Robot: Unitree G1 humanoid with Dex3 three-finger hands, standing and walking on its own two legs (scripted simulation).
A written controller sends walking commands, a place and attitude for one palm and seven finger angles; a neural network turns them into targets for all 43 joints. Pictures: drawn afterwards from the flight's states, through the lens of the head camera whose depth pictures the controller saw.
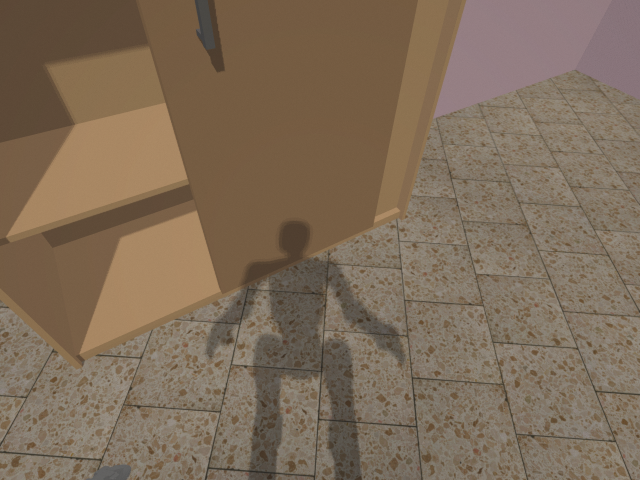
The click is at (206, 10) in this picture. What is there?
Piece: wardrobe's sliding door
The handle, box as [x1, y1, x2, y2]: [195, 0, 215, 49]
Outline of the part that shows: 195,0 200,26 198,29 196,29 197,35 202,40 203,46 206,49 215,47 207,0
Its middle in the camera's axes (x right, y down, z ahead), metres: -0.23 -0.45 +0.69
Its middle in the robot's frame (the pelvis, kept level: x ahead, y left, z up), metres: +0.84 +0.29 +0.25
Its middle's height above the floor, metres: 1.02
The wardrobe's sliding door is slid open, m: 0.49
